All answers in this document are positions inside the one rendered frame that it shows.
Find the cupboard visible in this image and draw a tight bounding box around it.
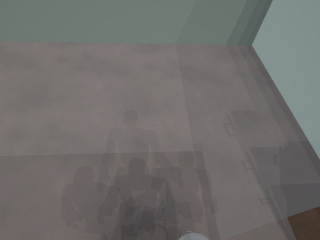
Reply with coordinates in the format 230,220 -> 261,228
287,206 -> 320,240

